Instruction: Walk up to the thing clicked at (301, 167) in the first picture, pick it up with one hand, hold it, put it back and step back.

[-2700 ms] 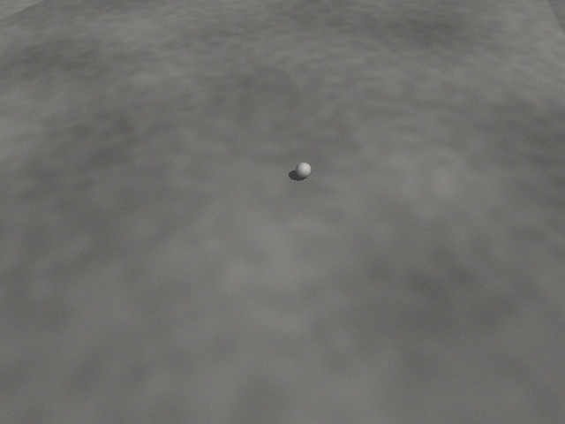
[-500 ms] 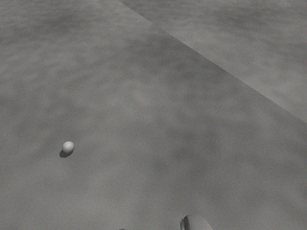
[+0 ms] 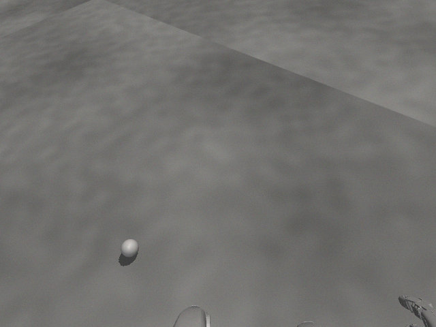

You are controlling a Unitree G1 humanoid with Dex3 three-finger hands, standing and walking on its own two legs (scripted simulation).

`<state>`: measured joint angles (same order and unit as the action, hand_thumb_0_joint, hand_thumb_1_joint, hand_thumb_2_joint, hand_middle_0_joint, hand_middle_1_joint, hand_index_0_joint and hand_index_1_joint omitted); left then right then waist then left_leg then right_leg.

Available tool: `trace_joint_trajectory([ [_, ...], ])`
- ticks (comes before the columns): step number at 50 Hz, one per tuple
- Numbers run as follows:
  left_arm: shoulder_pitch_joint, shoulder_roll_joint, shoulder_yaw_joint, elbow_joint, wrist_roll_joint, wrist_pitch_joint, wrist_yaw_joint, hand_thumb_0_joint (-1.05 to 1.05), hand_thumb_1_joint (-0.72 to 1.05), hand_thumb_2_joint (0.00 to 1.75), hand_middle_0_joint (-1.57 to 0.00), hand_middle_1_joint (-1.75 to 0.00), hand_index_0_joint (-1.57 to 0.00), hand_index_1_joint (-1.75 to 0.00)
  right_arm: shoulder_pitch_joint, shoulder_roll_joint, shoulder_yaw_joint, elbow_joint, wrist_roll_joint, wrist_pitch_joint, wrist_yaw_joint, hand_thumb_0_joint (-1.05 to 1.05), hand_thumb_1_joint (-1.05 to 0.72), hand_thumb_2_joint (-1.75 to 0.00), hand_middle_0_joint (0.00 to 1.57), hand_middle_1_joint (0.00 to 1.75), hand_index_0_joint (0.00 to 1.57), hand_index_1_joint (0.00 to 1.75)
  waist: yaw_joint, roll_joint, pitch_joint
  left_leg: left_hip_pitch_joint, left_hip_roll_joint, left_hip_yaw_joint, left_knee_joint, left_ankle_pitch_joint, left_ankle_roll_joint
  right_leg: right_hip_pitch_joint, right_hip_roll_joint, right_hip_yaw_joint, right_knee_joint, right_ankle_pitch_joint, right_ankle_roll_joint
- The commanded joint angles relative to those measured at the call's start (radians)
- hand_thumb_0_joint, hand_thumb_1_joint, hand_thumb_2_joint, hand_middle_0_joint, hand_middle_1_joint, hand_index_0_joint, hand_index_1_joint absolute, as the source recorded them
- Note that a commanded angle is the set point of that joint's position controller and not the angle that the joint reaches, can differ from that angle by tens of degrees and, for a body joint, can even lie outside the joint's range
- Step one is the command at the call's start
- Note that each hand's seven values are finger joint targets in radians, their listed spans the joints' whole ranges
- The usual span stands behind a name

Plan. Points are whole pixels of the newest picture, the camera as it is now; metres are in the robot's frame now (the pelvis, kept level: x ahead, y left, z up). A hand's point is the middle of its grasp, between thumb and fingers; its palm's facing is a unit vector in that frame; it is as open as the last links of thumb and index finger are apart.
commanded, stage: walk up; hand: left
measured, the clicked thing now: (129, 248) +0.58 +0.55 -0.69
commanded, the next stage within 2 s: none
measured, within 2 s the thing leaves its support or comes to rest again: neither
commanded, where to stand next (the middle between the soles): +0.14 +0.55 m, yaw -31 degrees
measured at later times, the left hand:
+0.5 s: hand out of the picture +0.17 +0.52 -0.11, palm faces -0.19 -0.77 -0.60, open 7.4 cm
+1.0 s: hand out of the picture +0.21 +0.76 -0.12, palm faces -0.29 -0.76 -0.58, open 7.4 cm
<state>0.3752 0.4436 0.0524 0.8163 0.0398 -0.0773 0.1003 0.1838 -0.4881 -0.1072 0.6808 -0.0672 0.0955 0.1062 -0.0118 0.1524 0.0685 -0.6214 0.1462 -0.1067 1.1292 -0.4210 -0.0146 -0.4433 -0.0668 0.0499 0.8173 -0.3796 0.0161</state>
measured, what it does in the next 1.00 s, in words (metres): steps to the left, turning right: left foot, then right foot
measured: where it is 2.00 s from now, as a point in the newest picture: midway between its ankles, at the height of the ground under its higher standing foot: outside the picture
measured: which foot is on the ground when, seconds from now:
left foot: up 0.00-0.06, down 0.08-0.42, up 0.44-0.72, down 0.74-1.00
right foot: down 0.00-0.10, up 0.12-0.40, down 0.42-0.76, up 0.78-1.00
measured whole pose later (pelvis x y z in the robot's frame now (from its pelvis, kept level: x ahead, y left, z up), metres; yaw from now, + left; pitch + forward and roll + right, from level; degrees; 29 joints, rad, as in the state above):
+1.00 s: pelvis +0.04 +0.48 +0.00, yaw -18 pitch -1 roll -2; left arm 0.30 0.45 0.07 0.86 -0.01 -0.08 0.12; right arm 0.29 -0.41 -0.08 0.68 -0.08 0.10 0.06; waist -0.07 0.09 0.14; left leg -0.45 0.04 0.09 0.92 -0.46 0.06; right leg -0.51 0.03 -0.13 0.92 -0.39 -0.04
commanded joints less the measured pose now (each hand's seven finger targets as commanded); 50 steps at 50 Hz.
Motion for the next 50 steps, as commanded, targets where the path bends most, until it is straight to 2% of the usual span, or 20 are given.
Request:
trace_joint_trajectory([
  [1,0.012,0.423,0.147,-0.073,0.005,-0.023,0.032,0.0,0.9,0.9,-0.2,-0.3,-0.2,-0.3,-0.003,-0.18,-0.075,-0.106,0.001,-0.028,-0.007,0.0,-0.9,-0.9,0.2,0.3,0.2,0.3,-0.013,-0.323,-0.066,0.056,-0.04,0.071,-0.134,-0.103,0.024,-0.026,-0.171,0.285,-0.234,0.07,-0.251],
  [4,-0.062,0.31,0.1,-0.089,-0.008,-0.011,0.04,0.0,0.9,0.9,-0.2,-0.3,-0.2,-0.3,0.237,-0.201,-0.108,-0.04,-0.022,-0.049,-0.022,0.0,-0.9,-0.9,0.2,0.3,0.2,0.3,-0.178,-0.14,-0.167,0.459,-0.114,0.102,-0.465,-0.029,0.026,-0.236,-0.044,0.078,0.193,0.229,-0.126],
  [5,-0.078,0.186,0.063,-0.115,-0.021,-0.011,0.048,0.0,0.9,0.9,-0.2,-0.3,-0.2,-0.3,0.223,-0.338,-0.133,-0.061,-0.025,-0.061,-0.032,0.0,-0.9,-0.9,0.2,0.3,0.2,0.3,-0.187,0.316,-0.12,0.503,0.168,-0.379,-0.722,0.025,0.076,-0.536,0.195,-0.1,0.454,-0.242,-0.058],
  [6,-0.083,0.236,0.065,-0.088,-0.028,-0.013,0.073,0.0,0.9,0.9,-0.2,-0.3,-0.2,-0.3,0.124,-0.385,-0.139,-0.07,-0.001,-0.069,-0.044,0.0,-0.9,-0.9,0.2,0.3,0.2,0.3,-0.13,0.319,-0.106,0.436,0.251,-0.585,-0.789,0.001,0.213,-0.512,0.096,0.039,0.535,-0.254,-0.091],
  [8,-0.071,0.281,0.072,-0.016,-0.044,-0.012,0.057,0.0,0.9,0.9,-0.2,-0.3,-0.2,-0.3,0.081,-0.235,-0.102,-0.1,-0.002,-0.061,-0.057,0.0,-0.9,-0.9,0.2,0.3,0.2,0.3,-0.112,0.007,-0.05,0.398,0.148,-0.274,-0.646,0.234,0.139,-0.459,0.064,0.027,0.518,-0.123,-0.059],
  [12,0.06,0.25,0.07,0.036,-0.059,-0.001,0.033,0.0,0.9,0.9,-0.2,-0.3,-0.2,-0.3,0.021,-0.167,-0.08,-0.126,-0.008,-0.06,-0.065,0.0,-0.9,-0.9,0.2,0.3,0.2,0.3,-0.063,0.097,-0.096,0.47,0.084,-0.08,-0.552,0.587,0.177,-0.294,0.037,-0.075,0.35,-0.075,-0.042],
  [16,0.096,0.224,0.08,-0.005,-0.056,0.01,0.028,0.0,0.9,0.9,-0.2,-0.3,-0.2,-0.3,0.005,-0.145,-0.064,-0.159,-0.02,-0.048,-0.06,0.0,-0.9,-0.9,0.2,0.3,0.2,0.3,-0.035,0.08,-0.063,0.286,0.097,-0.022,-0.574,0.5,0.165,-0.07,0.016,-0.114,0.171,-0.02,-0.073],
  [19,0.292,0.239,0.11,0.022,-0.045,0.01,0.036,0.0,0.9,0.9,-0.2,-0.3,-0.2,-0.3,-0.091,-0.135,-0.056,-0.216,-0.023,-0.034,-0.048,0.0,-0.9,-0.9,0.2,0.3,0.2,0.3,0.095,-0.067,-0.118,0.052,0.032,0.087,-0.366,0.44,0.069,0.348,0.016,-0.101,-0.162,0.199,-0.112],
  [20,0.321,0.282,0.131,0.008,-0.03,0.008,0.044,0.0,0.9,0.9,-0.2,-0.3,-0.2,-0.3,-0.031,-0.087,-0.043,-0.206,-0.012,-0.037,-0.047,0.0,-0.9,-0.9,0.2,0.3,0.2,0.3,0.119,-0.185,-0.15,-0.063,-0.03,0.128,-0.16,0.357,0.008,0.495,-0.035,0.04,-0.233,0.164,-0.145],
  [21,0.283,0.332,0.145,-0.043,-0.011,0.004,0.053,0.0,0.9,0.9,-0.2,-0.3,-0.2,-0.3,0.058,-0.059,-0.034,-0.2,-0.005,-0.036,-0.05,0.0,-0.9,-0.9,0.2,0.3,0.2,0.3,0.09,-0.365,-0.195,-0.244,-0.103,0.098,0.102,-0.201,-0.05,0.582,-0.314,0.431,-0.297,0.215,-0.272],
  [23,0.082,0.358,0.135,-0.131,-0.038,-0.005,0.073,0.0,0.9,0.9,-0.2,-0.3,-0.2,-0.3,0.054,-0.172,-0.074,-0.197,-0.014,-0.006,-0.075,0.0,-0.9,-0.9,0.2,0.3,0.2,0.3,0.027,-0.165,-0.133,-0.227,-0.041,-0.098,0.418,-0.19,-0.072,0.266,-0.523,0.675,-0.402,0.199,-0.455],
  [29,-0.059,0.356,0.134,-0.135,0.003,-0.015,0.045,0.0,0.9,0.9,-0.2,-0.3,-0.2,-0.3,0.088,-0.164,-0.082,-0.125,-0.001,-0.003,-0.021,0.0,-0.9,-0.9,0.2,0.3,0.2,0.3,-0.039,-0.259,-0.05,0.038,-0.028,0.019,0.179,-0.009,0.014,-0.097,-0.167,0.176,-0.292,-0.124,-0.222],
  [34,-0.001,0.416,0.156,-0.101,0.015,-0.012,0.031,0.0,0.9,0.9,-0.2,-0.3,-0.2,-0.3,0.055,-0.158,-0.083,-0.125,0.002,-0.005,-0.02,0.0,-0.9,-0.9,0.2,0.3,0.2,0.3,0.016,-0.33,-0.069,0.086,-0.057,0.125,-0.092,-0.174,0.028,-0.081,-0.165,0.246,-0.25,-0.136,-0.229],
  [36,-0.068,0.392,0.143,-0.102,0.005,-0.004,0.031,0.0,0.9,0.9,-0.2,-0.3,-0.2,-0.3,0.199,-0.162,-0.093,-0.077,-0.001,-0.014,-0.026,0.0,-0.9,-0.9,0.2,0.3,0.2,0.3,-0.07,-0.27,-0.128,0.277,-0.096,0.165,-0.315,-0.093,0.036,-0.149,-0.127,0.167,-0.115,-0.06,-0.17],
  [37,-0.08,0.319,0.121,-0.097,0.004,0.005,0.035,0.0,0.9,0.9,-0.2,-0.3,-0.2,-0.3,0.303,-0.191,-0.107,-0.044,-0.015,-0.024,-0.033,0.0,-0.9,-0.9,0.2,0.3,0.2,0.3,-0.134,-0.094,-0.145,0.395,-0.099,0.104,-0.478,-0.132,0.041,-0.25,-0.025,0.036,0.147,-0.041,-0.112],
  [38,-0.141,0.212,0.088,-0.123,-0.015,0.005,0.049,0.0,0.9,0.9,-0.2,-0.3,-0.2,-0.3,0.27,-0.326,-0.123,-0.063,-0.013,-0.03,-0.046,0.0,-0.9,-0.9,0.2,0.3,0.2,0.3,-0.159,0.297,-0.063,0.342,0.152,-0.365,-0.687,-0.072,0.133,-0.511,0.204,-0.103,0.452,-0.291,-0.046],
  [39,-0.196,0.256,0.086,-0.121,-0.009,-0.003,0.071,0.0,0.9,0.9,-0.2,-0.3,-0.2,-0.3,0.112,-0.397,-0.129,-0.086,0.006,-0.037,-0.056,0.0,-0.9,-0.9,0.2,0.3,0.2,0.3,-0.12,0.306,0.007,0.187,0.253,-0.589,-0.808,-0.158,0.27,-0.471,0.115,0.003,0.542,-0.269,-0.072],
  [41,-0.138,0.269,0.096,-0.036,-0.042,-0.004,0.055,0.0,0.9,0.9,-0.2,-0.3,-0.2,-0.3,0.031,-0.243,-0.092,-0.112,-0.008,-0.043,-0.069,0.0,-0.9,-0.9,0.2,0.3,0.2,0.3,-0.079,-0.024,0.08,0.154,0.149,-0.326,-0.671,-0.044,0.216,-0.433,0.096,0.032,0.547,-0.147,-0.058],
  [47,0.029,0.2,0.084,0.014,-0.064,-0.01,0.03,0.0,0.9,0.9,-0.2,-0.3,-0.2,-0.3,0.031,-0.171,-0.058,-0.113,-0.02,-0.031,-0.066,0.0,-0.9,-0.9,0.2,0.3,0.2,0.3,-0.028,0.131,-0.044,0.291,0.092,-0.087,-0.484,0.465,0.226,-0.081,0.053,-0.137,0.128,-0.084,-0.058],
  [50,0.227,0.279,0.116,0.046,-0.033,-0.024,0.056,0.0,0.9,0.9,-0.2,-0.3,-0.2,-0.3,0.008,-0.095,-0.031,-0.15,0.007,-0.017,-0.06,0.0,-0.9,-0.9,0.2,0.3,0.2,0.3,0.106,-0.13,-0.134,0.047,-0.029,0.042,-0.097,0.395,0.078,0.403,-0.021,0.101,-0.298,0.172,-0.101],
])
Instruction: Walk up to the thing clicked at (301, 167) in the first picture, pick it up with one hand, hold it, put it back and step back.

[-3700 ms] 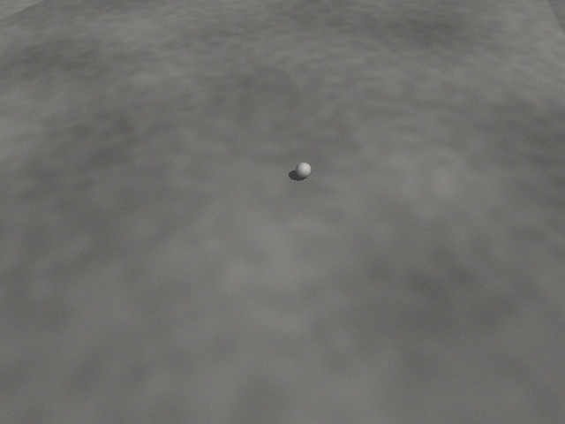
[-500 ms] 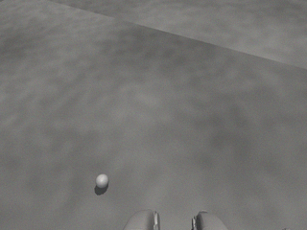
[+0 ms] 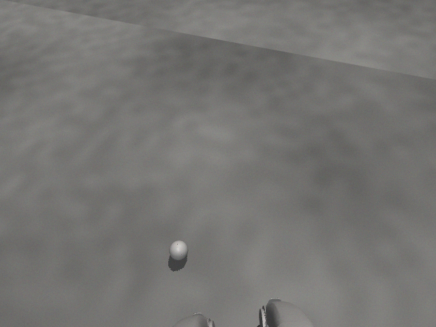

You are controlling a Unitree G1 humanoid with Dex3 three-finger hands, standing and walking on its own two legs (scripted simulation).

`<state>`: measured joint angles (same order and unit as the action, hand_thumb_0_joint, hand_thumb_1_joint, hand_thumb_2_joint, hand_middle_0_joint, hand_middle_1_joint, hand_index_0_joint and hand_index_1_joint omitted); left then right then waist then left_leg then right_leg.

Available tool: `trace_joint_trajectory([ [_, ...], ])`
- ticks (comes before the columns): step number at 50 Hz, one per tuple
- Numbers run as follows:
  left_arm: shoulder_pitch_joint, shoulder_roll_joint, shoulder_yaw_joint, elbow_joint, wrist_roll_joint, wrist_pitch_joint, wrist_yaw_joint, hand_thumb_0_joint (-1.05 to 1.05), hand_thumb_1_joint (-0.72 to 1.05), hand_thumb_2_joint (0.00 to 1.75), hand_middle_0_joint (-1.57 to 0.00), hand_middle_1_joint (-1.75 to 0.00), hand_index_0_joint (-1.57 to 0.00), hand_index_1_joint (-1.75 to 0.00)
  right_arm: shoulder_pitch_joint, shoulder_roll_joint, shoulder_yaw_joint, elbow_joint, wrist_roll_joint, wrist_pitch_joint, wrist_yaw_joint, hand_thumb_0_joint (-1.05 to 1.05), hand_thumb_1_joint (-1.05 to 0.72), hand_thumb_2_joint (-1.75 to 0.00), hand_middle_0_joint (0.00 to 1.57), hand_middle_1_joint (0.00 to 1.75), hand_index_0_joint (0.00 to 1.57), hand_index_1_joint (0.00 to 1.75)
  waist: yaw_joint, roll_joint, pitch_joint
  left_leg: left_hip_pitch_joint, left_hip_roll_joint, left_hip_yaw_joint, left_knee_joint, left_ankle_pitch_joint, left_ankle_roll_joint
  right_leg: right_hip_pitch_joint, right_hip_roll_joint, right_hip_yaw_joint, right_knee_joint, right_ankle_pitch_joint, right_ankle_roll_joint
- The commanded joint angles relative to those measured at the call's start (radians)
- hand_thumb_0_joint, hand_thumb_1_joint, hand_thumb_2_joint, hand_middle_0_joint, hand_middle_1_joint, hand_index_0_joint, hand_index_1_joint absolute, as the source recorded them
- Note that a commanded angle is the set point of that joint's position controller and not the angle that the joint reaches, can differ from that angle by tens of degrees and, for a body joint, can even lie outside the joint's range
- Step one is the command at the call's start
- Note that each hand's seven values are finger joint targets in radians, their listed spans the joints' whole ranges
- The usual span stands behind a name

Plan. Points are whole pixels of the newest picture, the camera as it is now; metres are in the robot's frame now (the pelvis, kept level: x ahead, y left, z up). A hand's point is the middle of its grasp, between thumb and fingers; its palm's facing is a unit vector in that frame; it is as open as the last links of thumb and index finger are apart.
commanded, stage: walk up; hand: left
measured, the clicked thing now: (178, 250) +0.49 +0.23 -0.69
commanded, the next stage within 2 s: none
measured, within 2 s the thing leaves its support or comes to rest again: neither
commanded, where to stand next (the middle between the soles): +0.07 +0.09 m, yaw -13 degrees
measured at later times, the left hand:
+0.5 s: hand out of the picture +0.07 +0.49 -0.13, palm faces -0.17 -0.88 -0.45, open 7.4 cm
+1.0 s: hand (59, 314) +0.19 +0.34 -0.11, palm faces -0.33 -0.87 -0.37, open 7.4 cm
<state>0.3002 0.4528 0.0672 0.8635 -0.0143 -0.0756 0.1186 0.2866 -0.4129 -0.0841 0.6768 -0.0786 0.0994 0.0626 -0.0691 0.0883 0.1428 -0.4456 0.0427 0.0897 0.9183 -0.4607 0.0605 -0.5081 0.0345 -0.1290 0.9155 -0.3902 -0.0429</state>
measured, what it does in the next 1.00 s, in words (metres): steps to the left, turning right: right foot, then left foot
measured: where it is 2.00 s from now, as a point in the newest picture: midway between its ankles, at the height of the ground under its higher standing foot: outside the picture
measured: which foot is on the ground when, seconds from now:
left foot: down 0.00-0.02, up 0.04-0.28, down 0.30-0.88, up 0.90-1.00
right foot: up 0.00-0.00, down 0.02-0.32, up 0.34-0.84, down 0.86-1.00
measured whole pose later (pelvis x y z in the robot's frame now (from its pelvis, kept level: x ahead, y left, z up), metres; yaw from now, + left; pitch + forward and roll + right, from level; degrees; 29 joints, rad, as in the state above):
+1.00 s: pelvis -0.01 +0.14 +0.02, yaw -18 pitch -3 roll +0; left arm 0.11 0.37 0.05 0.88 0.01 -0.01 -0.02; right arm 0.29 -0.42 -0.03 0.91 0.01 -0.03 -0.02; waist -0.03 0.01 0.14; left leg -0.41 0.08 -0.01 1.05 -0.53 0.02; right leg -0.35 0.00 -0.01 0.70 -0.30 -0.03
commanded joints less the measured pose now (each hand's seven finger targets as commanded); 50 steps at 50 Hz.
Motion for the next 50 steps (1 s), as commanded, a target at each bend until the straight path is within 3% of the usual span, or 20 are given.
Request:
trace_joint_trajectory([
  [1,0.276,0.33,0.115,-0.047,0.037,-0.027,0.046,0.0,0.9,0.9,-0.2,-0.3,-0.2,-0.3,-0.003,-0.125,-0.041,-0.136,0.024,-0.02,-0.016,0.0,-0.9,-0.9,0.2,0.3,0.2,0.3,0.119,-0.218,-0.259,-0.352,0.014,-0.147,0.264,-0.123,-0.07,0.62,-0.403,0.7,-0.391,0.323,-0.136],
  [2,0.202,0.343,0.108,-0.076,0.03,-0.018,0.051,0.0,0.9,0.9,-0.2,-0.3,-0.2,-0.3,-0.019,-0.203,-0.068,-0.134,0.012,-0.001,-0.035,0.0,-0.9,-0.9,0.2,0.3,0.2,0.3,0.104,-0.071,-0.268,-0.344,0.049,-0.234,0.416,-0.185,-0.068,0.479,-0.531,0.81,-0.434,0.289,-0.27],
  [3,0.141,0.347,0.109,-0.098,0.022,-0.02,0.054,0.0,0.9,0.9,-0.2,-0.3,-0.2,-0.3,-0.038,-0.229,-0.082,-0.129,0.011,0.008,-0.039,0.0,-0.9,-0.9,0.2,0.3,0.2,0.3,0.09,-0.03,-0.24,-0.306,0.06,-0.274,0.484,-0.176,-0.063,0.344,-0.528,0.813,-0.471,0.175,-0.292],
  [6,0.04,0.303,0.089,-0.103,0.037,-0.026,0.045,0.0,0.9,0.9,-0.2,-0.3,-0.2,-0.3,-0.026,-0.247,-0.097,-0.085,0.018,0.003,-0.021,0.0,-0.9,-0.9,0.2,0.3,0.2,0.3,0.043,-0.118,-0.127,-0.232,0.082,-0.236,0.477,0.007,-0.067,0.121,-0.342,0.559,-0.415,0.002,-0.198],
  [9,-0.044,0.296,0.085,-0.119,0.063,-0.01,0.008,0.0,0.9,0.9,-0.2,-0.3,-0.2,-0.3,0.044,-0.213,-0.092,-0.011,0.043,0.0,-0.005,0.0,-0.9,-0.9,0.2,0.3,0.2,0.3,0.019,-0.285,-0.14,-0.043,0.039,-0.11,0.303,0.007,-0.066,-0.041,-0.197,0.382,-0.418,-0.31,-0.133],
  [12,-0.085,0.295,0.086,-0.117,0.078,0.016,-0.031,0.0,0.9,0.9,-0.2,-0.3,-0.2,-0.3,0.081,-0.211,-0.085,0.06,0.07,-0.03,-0.013,0.0,-0.9,-0.9,0.2,0.3,0.2,0.3,0.03,-0.354,-0.132,0.152,-0.034,0.034,0.006,-0.113,-0.079,-0.149,-0.137,0.341,-0.408,-0.406,-0.12],
  [14,-0.061,0.232,0.075,-0.095,0.07,0.048,-0.049,0.0,0.9,0.9,-0.2,-0.3,-0.2,-0.3,0.201,-0.216,-0.088,0.131,0.065,-0.056,-0.042,0.0,-0.9,-0.9,0.2,0.3,0.2,0.3,-0.021,-0.18,-0.147,0.306,-0.077,0.043,-0.233,-0.052,-0.092,-0.216,-0.065,0.292,-0.149,-0.424,-0.086],
  [15,-0.072,0.148,0.056,-0.106,0.06,0.055,-0.051,0.0,0.9,0.9,-0.2,-0.3,-0.2,-0.3,0.235,-0.267,-0.091,0.137,0.047,-0.075,-0.059,0.0,-0.9,-0.9,0.2,0.3,0.2,0.3,-0.05,0.016,-0.107,0.279,0.064,-0.253,-0.428,-0.288,-0.041,-0.323,0.03,0.279,0.132,-0.344,-0.05],
  [16,-0.11,0.127,0.044,-0.119,0.045,0.05,-0.046,0.0,0.9,0.9,-0.2,-0.3,-0.2,-0.3,0.089,-0.401,-0.102,0.091,0.052,-0.09,-0.065,0.0,-0.9,-0.9,0.2,0.3,0.2,0.3,-0.009,0.122,-0.022,0.086,0.415,-0.815,-0.665,-0.59,0.107,-0.42,0.069,0.298,0.249,-0.176,0.009],
  [17,-0.183,0.211,0.055,-0.099,0.058,0.041,-0.047,0.0,0.9,0.9,-0.2,-0.3,-0.2,-0.3,-0.099,-0.435,-0.1,0.067,0.062,-0.109,-0.071,0.0,-0.9,-0.9,0.2,0.3,0.2,0.3,0.026,0.021,0.101,-0.101,0.519,-0.966,-0.745,-0.679,0.22,-0.344,-0.022,0.35,0.306,-0.123,0.017],
  [19,-0.049,0.217,0.072,0.005,0.03,0.043,-0.073,0.0,0.9,0.9,-0.2,-0.3,-0.2,-0.3,-0.128,-0.348,-0.074,0.092,0.046,-0.144,-0.087,0.0,-0.9,-0.9,0.2,0.3,0.2,0.3,0.085,-0.086,0.1,-0.005,0.326,-0.614,-0.616,-0.448,0.083,-0.314,-0.019,0.355,0.323,0.007,0.026],
  [20,0.001,0.212,0.077,0.035,0.026,0.051,-0.086,0.0,0.9,0.9,-0.2,-0.3,-0.2,-0.3,-0.102,-0.345,-0.071,0.115,0.046,-0.152,-0.092,0.0,-0.9,-0.9,0.2,0.3,0.2,0.3,0.086,-0.015,0.075,0.011,0.299,-0.554,-0.601,-0.43,0.057,-0.259,-0.021,0.317,0.315,0.026,0.03],
  [29,-0.094,0.18,0.078,-0.011,0.044,0.086,-0.157,0.0,0.9,0.9,-0.2,-0.3,-0.2,-0.3,0.065,-0.297,-0.061,0.2,0.057,-0.203,-0.105,0.0,-0.9,-0.9,0.2,0.3,0.2,0.3,0.027,0.057,-0.004,0.382,0.292,-0.351,-0.606,0.003,0.053,-0.269,-0.028,0.324,0.167,0.082,0.046],
  [36,-0.18,0.126,0.047,-0.039,0.029,0.071,-0.161,0.0,0.9,0.9,-0.2,-0.3,-0.2,-0.3,0.128,-0.287,-0.05,0.18,0.054,-0.194,-0.095,0.0,-0.9,-0.9,0.2,0.3,0.2,0.3,-0.004,0.126,-0.067,0.419,0.265,-0.113,-0.48,0.607,0.098,-0.076,-0.06,0.164,-0.074,0.018,0.022],
  [41,-0.055,0.133,0.058,0.026,0.032,0.062,-0.153,0.0,0.9,0.9,-0.2,-0.3,-0.2,-0.3,0.05,-0.26,-0.02,0.137,0.068,-0.162,-0.086,0.0,-0.9,-0.9,0.2,0.3,0.2,0.3,0.085,0.06,-0.159,0.176,0.212,-0.006,-0.258,0.549,0.064,0.371,-0.012,0.053,-0.37,0.157,-0.014],
  [42,0.011,0.181,0.08,0.042,0.034,0.054,-0.143,0.0,0.9,0.9,-0.2,-0.3,-0.2,-0.3,0.086,-0.205,0.003,0.135,0.074,-0.162,-0.087,0.0,-0.9,-0.9,0.2,0.3,0.2,0.3,0.126,-0.089,-0.218,0.107,0.173,0.012,-0.069,0.465,0.03,0.488,-0.045,0.159,-0.417,0.124,-0.03],
  [43,0.037,0.27,0.103,0.029,0.046,0.046,-0.13,0.0,0.9,0.9,-0.2,-0.3,-0.2,-0.3,0.112,-0.14,0.029,0.11,0.084,-0.166,-0.087,0.0,-0.9,-0.9,0.2,0.3,0.2,0.3,0.133,-0.322,-0.243,-0.087,0.06,0.012,0.128,0.162,-0.024,0.58,-0.252,0.516,-0.493,0.168,-0.109],
  [44,0.001,0.301,0.096,-0.001,0.03,0.05,-0.125,0.0,0.9,0.9,-0.2,-0.3,-0.2,-0.3,0.053,-0.188,0.009,0.111,0.092,-0.154,-0.102,0.0,-0.9,-0.9,0.2,0.3,0.2,0.3,0.151,-0.3,-0.221,-0.165,-0.013,-0.049,0.215,-0.157,-0.034,0.518,-0.398,0.724,-0.575,0.159,-0.265],
  [46,-0.083,0.245,0.08,-0.021,0.012,0.057,-0.119,0.0,0.9,0.9,-0.2,-0.3,-0.2,-0.3,0.05,-0.24,-0.008,0.15,0.091,-0.151,-0.111,0.0,-0.9,-0.9,0.2,0.3,0.2,0.3,0.109,-0.153,-0.135,-0.119,0.026,-0.156,0.256,-0.164,-0.035,0.357,-0.351,0.55,-0.527,0.168,-0.266],
  [50,-0.215,0.169,0.054,-0.046,0.033,0.058,-0.116,0.0,0.9,0.9,-0.2,-0.3,-0.2,-0.3,0.155,-0.21,0.002,0.241,0.086,-0.151,-0.101,0.0,-0.9,-0.9,0.2,0.3,0.2,0.3,0.054,-0.255,-0.118,0.038,0.023,-0.071,0.035,0.01,-0.046,0.156,-0.222,0.314,-0.48,0.156,-0.177],
])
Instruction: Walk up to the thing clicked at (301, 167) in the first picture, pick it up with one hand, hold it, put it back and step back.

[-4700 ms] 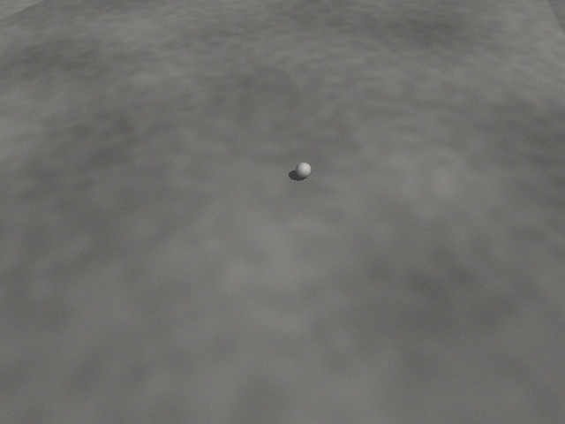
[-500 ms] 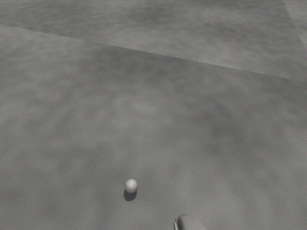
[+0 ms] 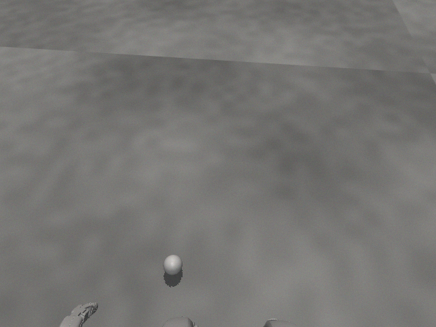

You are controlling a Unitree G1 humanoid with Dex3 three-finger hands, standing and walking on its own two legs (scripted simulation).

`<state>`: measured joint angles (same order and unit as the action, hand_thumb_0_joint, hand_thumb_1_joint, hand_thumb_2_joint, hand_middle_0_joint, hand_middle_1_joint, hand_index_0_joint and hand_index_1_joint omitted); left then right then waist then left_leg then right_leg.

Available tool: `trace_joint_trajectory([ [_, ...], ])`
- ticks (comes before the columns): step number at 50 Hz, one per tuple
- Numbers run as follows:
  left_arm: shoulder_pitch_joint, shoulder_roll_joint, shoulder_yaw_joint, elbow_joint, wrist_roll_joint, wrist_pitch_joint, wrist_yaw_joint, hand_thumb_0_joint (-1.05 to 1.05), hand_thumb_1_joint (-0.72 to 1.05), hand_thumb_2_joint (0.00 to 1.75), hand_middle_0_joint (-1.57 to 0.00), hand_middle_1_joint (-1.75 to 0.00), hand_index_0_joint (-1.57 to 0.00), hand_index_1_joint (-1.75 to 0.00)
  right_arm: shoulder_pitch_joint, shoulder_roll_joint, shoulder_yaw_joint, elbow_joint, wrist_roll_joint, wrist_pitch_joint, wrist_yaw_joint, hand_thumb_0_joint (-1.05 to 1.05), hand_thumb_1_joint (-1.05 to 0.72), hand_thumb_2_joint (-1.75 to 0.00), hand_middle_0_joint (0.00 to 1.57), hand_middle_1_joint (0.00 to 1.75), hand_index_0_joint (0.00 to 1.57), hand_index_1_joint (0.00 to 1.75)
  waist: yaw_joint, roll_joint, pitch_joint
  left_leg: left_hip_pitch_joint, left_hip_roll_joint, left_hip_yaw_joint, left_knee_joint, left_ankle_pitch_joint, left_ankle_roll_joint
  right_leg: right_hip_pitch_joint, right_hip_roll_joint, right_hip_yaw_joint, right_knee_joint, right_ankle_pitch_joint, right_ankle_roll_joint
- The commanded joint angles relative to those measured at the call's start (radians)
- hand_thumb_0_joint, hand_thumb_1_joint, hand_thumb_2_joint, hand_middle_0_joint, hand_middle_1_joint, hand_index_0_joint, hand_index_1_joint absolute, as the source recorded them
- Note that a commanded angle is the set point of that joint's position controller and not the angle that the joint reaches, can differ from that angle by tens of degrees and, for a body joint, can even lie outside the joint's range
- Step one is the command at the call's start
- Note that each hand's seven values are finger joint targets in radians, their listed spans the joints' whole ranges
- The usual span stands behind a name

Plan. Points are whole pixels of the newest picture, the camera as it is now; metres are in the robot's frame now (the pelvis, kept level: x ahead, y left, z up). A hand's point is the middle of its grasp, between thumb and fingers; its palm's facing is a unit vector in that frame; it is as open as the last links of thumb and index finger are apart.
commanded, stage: walk up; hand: left
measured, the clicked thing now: (172, 264) +0.45 +0.24 -0.71
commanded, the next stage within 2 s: stand in 1.30 s
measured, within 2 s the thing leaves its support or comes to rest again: neither
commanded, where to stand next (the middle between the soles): +0.10 -0.02 m, yaw +5 degrees
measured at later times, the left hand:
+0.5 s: hand out of the picture +0.10 +0.25 -0.14, palm faces +0.03 -0.94 -0.35, open 7.4 cm
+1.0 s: hand out of the picture +0.11 +0.26 -0.13, palm faces +0.06 -0.94 -0.33, open 7.4 cm
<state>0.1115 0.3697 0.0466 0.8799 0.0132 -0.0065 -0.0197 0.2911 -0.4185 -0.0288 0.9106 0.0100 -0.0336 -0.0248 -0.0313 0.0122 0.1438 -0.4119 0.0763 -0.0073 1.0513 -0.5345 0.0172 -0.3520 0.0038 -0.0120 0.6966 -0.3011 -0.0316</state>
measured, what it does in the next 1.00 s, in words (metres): steps on the spot: left foot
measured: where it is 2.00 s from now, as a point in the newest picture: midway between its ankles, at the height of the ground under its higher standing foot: outside the picture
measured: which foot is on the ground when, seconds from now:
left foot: up 0.00-0.10, down 0.12-1.00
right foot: down 0.00-1.00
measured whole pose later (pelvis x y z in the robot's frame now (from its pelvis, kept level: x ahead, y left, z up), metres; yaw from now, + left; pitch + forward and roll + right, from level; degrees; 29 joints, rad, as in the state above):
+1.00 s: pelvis +0.02 +0.00 +0.03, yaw +4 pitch -1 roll +0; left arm 0.03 0.36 0.04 1.13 0.01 0.01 -0.02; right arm 0.08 -0.35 0.00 1.13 -0.01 -0.02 0.01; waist 0.00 0.00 0.08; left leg -0.23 0.02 -0.02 0.40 -0.16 -0.02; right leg -0.18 -0.01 -0.05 0.40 -0.20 0.00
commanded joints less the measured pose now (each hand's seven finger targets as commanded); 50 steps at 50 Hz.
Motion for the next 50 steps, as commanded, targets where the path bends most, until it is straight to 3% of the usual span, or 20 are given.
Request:
trace_joint_trajectory([
  [1,-0.028,0.241,0.07,-0.062,0.008,-0.012,0.023,0.0,0.9,0.9,-0.2,-0.3,-0.2,-0.3,0.14,-0.189,-0.048,0.014,-0.002,-0.017,-0.011,0.0,-0.9,-0.9,0.2,0.3,0.2,0.3,0.021,-0.189,-0.126,0.022,-0.014,0.039,-0.176,0.094,-0.011,0.0,-0.194,0.194,-0.244,0.099,-0.187],
  [2,-0.028,0.249,0.068,-0.056,0.009,-0.011,0.023,0.0,0.9,0.9,-0.2,-0.3,-0.2,-0.3,0.114,-0.179,-0.046,0.012,-0.004,-0.021,-0.009,0.0,-0.9,-0.9,0.2,0.3,0.2,0.3,0.028,-0.202,-0.132,0.063,-0.015,0.044,-0.261,0.126,-0.012,-0.016,-0.206,0.196,-0.213,0.133,-0.191],
  [3,-0.053,0.251,0.064,-0.051,-0.001,-0.006,0.021,0.0,0.9,0.9,-0.2,-0.3,-0.2,-0.3,0.111,-0.171,-0.046,0.022,-0.01,-0.026,-0.008,0.0,-0.9,-0.9,0.2,0.3,0.2,0.3,0.008,-0.187,-0.145,0.146,-0.031,0.054,-0.349,0.212,-0.01,-0.057,-0.212,0.186,-0.164,0.161,-0.176],
  [4,-0.067,0.241,0.059,-0.048,-0.013,0.001,0.02,0.0,0.9,0.9,-0.2,-0.3,-0.2,-0.3,0.1,-0.17,-0.048,0.026,-0.015,-0.033,-0.009,0.0,-0.9,-0.9,0.2,0.3,0.2,0.3,-0.005,-0.163,-0.148,0.208,-0.055,0.064,-0.436,0.29,-0.005,-0.089,-0.205,0.174,-0.108,0.182,-0.151],
  [5,-0.069,0.218,0.049,-0.04,-0.02,0.004,0.021,0.0,0.9,0.9,-0.2,-0.3,-0.2,-0.3,0.078,-0.188,-0.054,0.022,-0.025,-0.038,-0.011,0.0,-0.9,-0.9,0.2,0.3,0.2,0.3,-0.011,-0.116,-0.144,0.224,-0.032,0.001,-0.507,0.359,0.001,-0.111,-0.188,0.164,-0.058,0.191,-0.109],
  [6,-0.06,0.176,0.037,-0.043,-0.028,0.006,0.022,0.0,0.9,0.9,-0.2,-0.3,-0.2,-0.3,0.027,-0.241,-0.062,0.003,-0.036,-0.043,-0.011,0.0,-0.9,-0.9,0.2,0.3,0.2,0.3,0.015,0.011,-0.14,0.194,0.091,-0.202,-0.582,0.401,0.04,-0.141,-0.123,0.124,0.025,0.124,-0.057],
  [7,-0.042,0.185,0.039,-0.019,-0.034,0.012,0.027,0.0,0.9,0.9,-0.2,-0.3,-0.2,-0.3,-0.054,-0.307,-0.067,-0.018,-0.022,-0.045,-0.006,0.0,-0.9,-0.9,0.2,0.3,0.2,0.3,0.041,0.126,-0.129,0.051,0.249,-0.432,-0.683,0.305,0.16,-0.049,-0.022,0.035,0.12,-0.07,-0.009],
  [8,-0.034,0.218,0.052,0.016,-0.024,0.015,0.031,0.0,0.9,0.9,-0.2,-0.3,-0.2,-0.3,-0.121,-0.309,-0.067,-0.021,-0.023,-0.043,-0.002,0.0,-0.9,-0.9,0.2,0.3,0.2,0.3,0.049,0.11,-0.107,-0.032,0.281,-0.461,-0.684,0.282,0.215,0.034,-0.034,0.056,0.154,-0.19,-0.007],
  [9,-0.018,0.21,0.05,0.029,-0.02,0.01,0.029,0.0,0.9,0.9,-0.2,-0.3,-0.2,-0.3,-0.15,-0.278,-0.053,-0.022,-0.022,-0.042,-0.003,0.0,-0.9,-0.9,0.2,0.3,0.2,0.3,0.071,0.074,-0.126,-0.036,0.235,-0.378,-0.643,0.316,0.185,0.078,-0.038,0.064,0.096,-0.162,-0.013],
  [11,-0.004,0.203,0.044,0.059,-0.016,-0.005,0.025,0.0,0.9,0.9,-0.2,-0.3,-0.2,-0.3,-0.161,-0.217,-0.032,-0.004,-0.014,-0.037,0.0,0.0,-0.9,-0.9,0.2,0.3,0.2,0.3,0.079,0.052,-0.174,0.007,0.115,-0.183,-0.527,0.448,0.067,0.152,-0.081,0.103,-0.097,0.113,-0.029],
  [12,-0.026,0.225,0.043,0.061,-0.012,-0.016,0.026,0.0,0.9,0.9,-0.2,-0.3,-0.2,-0.3,-0.134,-0.183,-0.023,0.01,-0.004,-0.034,0.001,0.0,-0.9,-0.9,0.2,0.3,0.2,0.3,0.054,0.026,-0.209,0.022,0.057,-0.12,-0.47,0.492,0.026,0.173,-0.137,0.191,-0.162,0.194,-0.052],
  [13,-0.066,0.253,0.044,0.063,-0.014,-0.02,0.024,0.0,0.9,0.9,-0.2,-0.3,-0.2,-0.3,-0.123,-0.175,-0.023,0.028,0.004,-0.029,0.003,0.0,-0.9,-0.9,0.2,0.3,0.2,0.3,0.021,-0.008,-0.228,0.124,-0.001,-0.063,-0.454,0.429,0.002,0.102,-0.181,0.233,-0.184,0.226,-0.079],
  [14,-0.117,0.249,0.037,0.055,-0.016,-0.019,0.022,0.0,0.9,0.9,-0.2,-0.3,-0.2,-0.3,-0.103,-0.172,-0.025,0.048,-0.003,-0.027,0.003,0.0,-0.9,-0.9,0.2,0.3,0.2,0.3,-0.004,-0.023,-0.24,0.193,0.0,-0.056,-0.474,0.414,0.001,0.066,-0.188,0.226,-0.174,0.25,-0.075],
  [16,-0.117,0.22,0.022,0.081,-0.021,-0.018,0.026,0.0,0.9,0.9,-0.2,-0.3,-0.2,-0.3,-0.15,-0.181,-0.027,0.065,-0.005,-0.025,0.005,0.0,-0.9,-0.9,0.2,0.3,0.2,0.3,0.014,0.01,-0.251,0.219,0.027,-0.08,-0.496,0.497,0.022,0.084,-0.145,0.15,-0.17,0.268,-0.039],
  [18,-0.11,0.216,0.02,0.107,-0.016,-0.018,0.028,0.0,0.9,0.9,-0.2,-0.3,-0.2,-0.3,-0.177,-0.174,-0.022,0.074,-0.001,-0.021,0.008,0.0,-0.9,-0.9,0.2,0.3,0.2,0.3,0.021,-0.033,-0.265,0.214,0.037,-0.078,-0.497,0.541,0.034,0.136,-0.136,0.126,-0.183,0.281,-0.027],
  [22,-0.142,0.223,0.019,0.133,-0.014,-0.018,0.027,0.0,0.9,0.9,-0.2,-0.3,-0.2,-0.3,-0.216,-0.16,-0.015,0.104,-0.002,-0.008,0.012,0.0,-0.9,-0.9,0.2,0.3,0.2,0.3,0.012,-0.072,-0.219,0.238,0.017,-0.057,-0.537,0.46,0.017,0.093,-0.162,0.155,-0.266,0.214,-0.027],
  [26,-0.158,0.206,0.016,0.161,-0.012,-0.014,0.024,0.0,0.9,0.9,-0.2,-0.3,-0.2,-0.3,-0.256,-0.165,-0.01,0.131,-0.006,-0.005,0.02,0.0,-0.9,-0.9,0.2,0.3,0.2,0.3,0.017,-0.047,-0.201,0.233,0.032,-0.075,-0.599,0.436,0.016,0.114,-0.143,0.133,-0.315,0.123,-0.009],
  [37,-0.153,0.198,0.026,0.19,-0.011,-0.005,0.012,0.0,0.9,0.9,-0.2,-0.3,-0.2,-0.3,-0.298,-0.164,-0.004,0.156,-0.011,-0.011,0.022,0.0,-0.9,-0.9,0.2,0.3,0.2,0.3,0.033,-0.01,-0.181,0.2,0.042,-0.097,-0.705,0.381,-0.005,0.191,-0.134,0.102,-0.388,0.062,-0.001],
  [44,-0.132,0.188,0.031,0.188,-0.01,-0.002,0.008,0.0,0.9,0.9,-0.2,-0.3,-0.2,-0.3,-0.292,-0.161,-0.006,0.147,-0.014,-0.017,0.02,0.0,-0.9,-0.9,0.2,0.3,0.2,0.3,0.044,0.007,-0.208,0.186,0.06,-0.121,-0.733,0.408,0.0,0.243,-0.124,0.076,-0.365,0.117,0.002],
  [50,-0.133,0.188,0.03,0.186,-0.008,-0.003,0.01,0.0,0.9,0.9,-0.2,-0.3,-0.2,-0.3,-0.272,-0.157,-0.008,0.147,-0.014,-0.013,0.019,0.0,-0.9,-0.9,0.2,0.3,0.2,0.3,0.032,-0.01,-0.212,0.191,0.051,-0.119,-0.722,0.432,-0.001,0.248,-0.127,0.076,-0.374,0.133,0.003],
])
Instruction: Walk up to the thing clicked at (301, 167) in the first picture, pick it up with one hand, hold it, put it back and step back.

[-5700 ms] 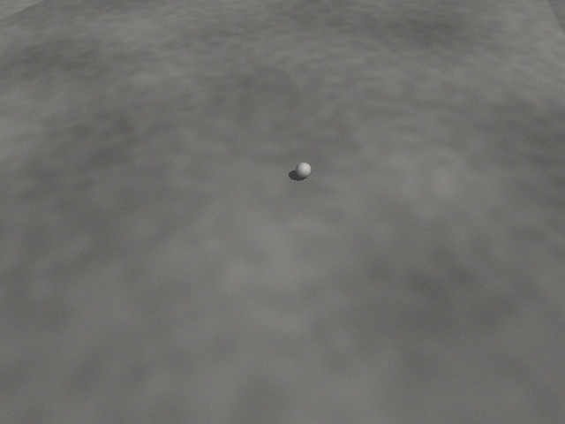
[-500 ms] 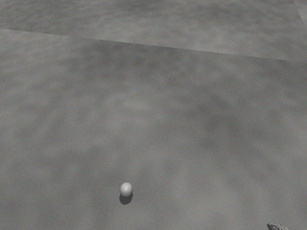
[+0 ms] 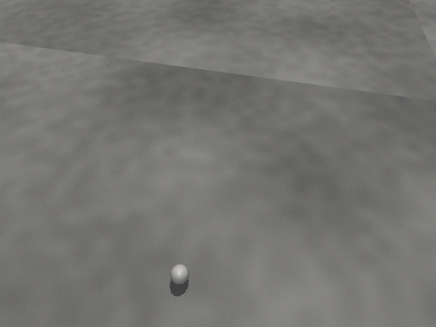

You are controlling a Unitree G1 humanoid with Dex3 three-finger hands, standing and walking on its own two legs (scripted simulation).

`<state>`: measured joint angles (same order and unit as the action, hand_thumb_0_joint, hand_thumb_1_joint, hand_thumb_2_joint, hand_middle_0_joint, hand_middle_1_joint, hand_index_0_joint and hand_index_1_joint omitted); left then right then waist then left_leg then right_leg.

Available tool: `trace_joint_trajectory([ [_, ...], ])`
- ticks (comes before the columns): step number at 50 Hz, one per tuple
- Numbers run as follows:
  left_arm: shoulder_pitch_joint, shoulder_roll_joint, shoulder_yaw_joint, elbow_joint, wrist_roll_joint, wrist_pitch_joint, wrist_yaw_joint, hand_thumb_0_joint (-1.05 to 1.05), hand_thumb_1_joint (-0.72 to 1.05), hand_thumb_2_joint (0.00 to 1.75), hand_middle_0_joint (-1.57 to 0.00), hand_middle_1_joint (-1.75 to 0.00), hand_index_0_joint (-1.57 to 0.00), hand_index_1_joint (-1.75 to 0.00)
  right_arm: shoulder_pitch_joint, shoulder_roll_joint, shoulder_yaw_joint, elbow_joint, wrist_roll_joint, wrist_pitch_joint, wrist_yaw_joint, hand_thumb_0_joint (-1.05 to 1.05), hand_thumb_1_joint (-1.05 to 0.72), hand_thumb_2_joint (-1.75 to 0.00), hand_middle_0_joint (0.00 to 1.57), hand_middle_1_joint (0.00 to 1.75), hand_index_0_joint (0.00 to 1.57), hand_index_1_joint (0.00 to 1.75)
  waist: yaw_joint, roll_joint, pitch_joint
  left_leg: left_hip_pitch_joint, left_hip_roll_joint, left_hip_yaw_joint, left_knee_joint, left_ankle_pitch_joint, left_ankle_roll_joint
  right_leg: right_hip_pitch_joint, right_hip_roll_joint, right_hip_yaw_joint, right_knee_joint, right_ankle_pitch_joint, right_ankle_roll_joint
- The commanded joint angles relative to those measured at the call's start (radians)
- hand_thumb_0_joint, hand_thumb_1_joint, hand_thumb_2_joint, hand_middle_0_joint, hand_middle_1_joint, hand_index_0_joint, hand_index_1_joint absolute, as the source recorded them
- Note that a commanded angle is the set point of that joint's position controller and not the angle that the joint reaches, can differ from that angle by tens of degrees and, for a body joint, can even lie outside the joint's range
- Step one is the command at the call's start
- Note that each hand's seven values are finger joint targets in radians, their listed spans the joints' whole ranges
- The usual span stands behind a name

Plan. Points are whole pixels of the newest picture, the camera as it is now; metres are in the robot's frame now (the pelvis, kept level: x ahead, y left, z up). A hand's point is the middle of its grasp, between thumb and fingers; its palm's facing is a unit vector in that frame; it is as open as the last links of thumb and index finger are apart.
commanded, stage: walk up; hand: left
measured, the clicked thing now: (179, 274) +0.45 +0.21 -0.74
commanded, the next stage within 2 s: stand in 0.30 s
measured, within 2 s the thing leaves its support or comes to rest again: neither
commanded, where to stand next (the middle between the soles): +0.07 -0.02 m, yaw +1 degrees
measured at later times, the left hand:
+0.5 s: hand out of the picture +0.09 +0.25 -0.15, palm faces +0.00 -0.95 -0.32, open 7.4 cm
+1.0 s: hand out of the picture +0.10 +0.25 -0.15, palm faces -0.03 -0.94 -0.35, open 7.4 cm
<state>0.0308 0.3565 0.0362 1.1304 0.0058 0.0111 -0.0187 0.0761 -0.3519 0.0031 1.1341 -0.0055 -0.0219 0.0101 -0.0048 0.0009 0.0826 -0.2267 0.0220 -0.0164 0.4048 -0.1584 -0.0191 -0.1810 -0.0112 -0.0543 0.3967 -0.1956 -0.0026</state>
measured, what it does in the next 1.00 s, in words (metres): stands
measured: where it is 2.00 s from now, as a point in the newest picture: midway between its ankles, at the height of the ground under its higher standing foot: outside the picture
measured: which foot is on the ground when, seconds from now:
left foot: down 0.00-1.00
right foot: down 0.00-1.00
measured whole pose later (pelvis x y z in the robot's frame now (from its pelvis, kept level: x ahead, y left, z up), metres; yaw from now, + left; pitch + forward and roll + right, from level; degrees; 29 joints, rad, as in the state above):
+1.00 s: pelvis +0.02 +0.00 +0.01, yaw +0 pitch -2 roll +0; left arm 0.09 0.35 0.00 1.14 0.01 -0.02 0.00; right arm 0.09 -0.35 0.00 1.15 -0.01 -0.01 0.01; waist -0.01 0.01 0.05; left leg -0.14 0.02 -0.01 0.32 -0.14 -0.03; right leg -0.10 -0.01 -0.05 0.32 -0.19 0.00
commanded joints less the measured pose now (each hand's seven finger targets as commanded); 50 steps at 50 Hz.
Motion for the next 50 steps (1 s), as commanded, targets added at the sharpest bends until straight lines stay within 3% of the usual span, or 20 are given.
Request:
trace_joint_trajectory([
  [1,-0.048,0.2,0.04,-0.066,-0.001,-0.021,0.008,0.0,0.9,0.9,-0.2,-0.3,-0.2,-0.3,-0.061,-0.228,-0.04,-0.08,0.003,-0.024,-0.015,0.0,-0.9,-0.9,0.2,0.3,0.2,0.3,0.007,0.014,-0.152,0.011,0.105,-0.11,-0.072,0.052,0.038,0.078,-0.114,0.115,-0.074,0.031,-0.025],
  [9,-0.042,0.204,0.043,-0.066,0.001,-0.023,0.013,0.0,0.9,0.9,-0.2,-0.3,-0.2,-0.3,-0.047,-0.222,-0.045,-0.081,0.004,-0.018,-0.016,0.0,-0.9,-0.9,0.2,0.3,0.2,0.3,0.0,-0.004,-0.167,0.04,0.099,-0.095,-0.05,0.121,0.037,0.081,-0.122,0.111,-0.078,0.068,-0.026],
  [14,-0.031,0.2,0.043,-0.065,0.002,-0.022,0.013,0.0,0.9,0.9,-0.2,-0.3,-0.2,-0.3,-0.056,-0.22,-0.045,-0.081,0.002,-0.014,-0.016,0.0,-0.9,-0.9,0.2,0.3,0.2,0.3,0.003,0.009,-0.147,0.023,0.099,-0.106,-0.063,0.09,0.037,0.084,-0.121,0.107,-0.085,0.039,-0.026],
  [15,-0.01,0.178,0.025,-0.048,0.002,-0.029,0.011,0.0,0.9,0.9,-0.2,-0.3,-0.2,-0.3,-0.059,-0.195,-0.035,-0.07,-0.015,-0.013,-0.015,0.0,-0.9,-0.9,0.2,0.3,0.2,0.3,0.006,0.037,-0.17,0.07,0.104,-0.104,-0.096,0.04,0.031,0.075,-0.129,0.127,-0.117,-0.01,-0.023],
  [20,-0.018,0.193,0.022,-0.044,0.004,-0.044,0.015,0.0,0.9,0.9,-0.2,-0.3,-0.2,-0.3,-0.068,-0.206,-0.039,-0.067,-0.011,-0.015,-0.011,0.0,-0.9,-0.9,0.2,0.3,0.2,0.3,0.003,0.017,-0.119,0.072,0.105,-0.111,-0.116,0.063,0.032,0.069,-0.127,0.118,-0.129,0.028,-0.011],
  [25,-0.011,0.198,0.018,-0.045,0.002,-0.051,0.018,0.0,0.9,0.9,-0.2,-0.3,-0.2,-0.3,-0.053,-0.207,-0.039,-0.063,-0.009,-0.017,-0.011,0.0,-0.9,-0.9,0.2,0.3,0.2,0.3,-0.001,0.001,-0.142,0.103,0.109,-0.103,-0.114,0.132,0.031,0.094,-0.132,0.115,-0.126,0.096,-0.007],
  [34,0.015,0.189,0.011,-0.041,0.003,-0.048,0.02,0.0,0.9,0.9,-0.2,-0.3,-0.2,-0.3,-0.058,-0.21,-0.04,-0.055,-0.008,-0.014,-0.011,0.0,-0.9,-0.9,0.2,0.3,0.2,0.3,0.007,0.0,-0.101,0.101,0.105,-0.103,-0.137,0.061,0.027,0.057,-0.125,0.11,-0.144,0.028,-0.006],
  [38,0.008,0.199,0.01,-0.049,0.002,-0.051,0.023,0.0,0.9,0.9,-0.2,-0.3,-0.2,-0.3,-0.055,-0.203,-0.039,-0.054,-0.008,-0.014,-0.011,0.0,-0.9,-0.9,0.2,0.3,0.2,0.3,0.003,-0.007,-0.138,0.129,0.109,-0.093,-0.123,0.146,0.025,0.088,-0.133,0.112,-0.132,0.116,-0.008],
  [50,0.019,0.205,0.005,-0.049,-0.001,-0.052,0.027,0.0,0.9,0.9,-0.2,-0.3,-0.2,-0.3,-0.042,-0.211,-0.038,-0.044,-0.005,-0.008,-0.011,0.0,-0.9,-0.9,0.2,0.3,0.2,0.3,0.002,0.005,-0.124,0.123,0.109,-0.09,-0.127,0.136,0.025,0.091,-0.133,0.116,-0.143,0.121,-0.008],
])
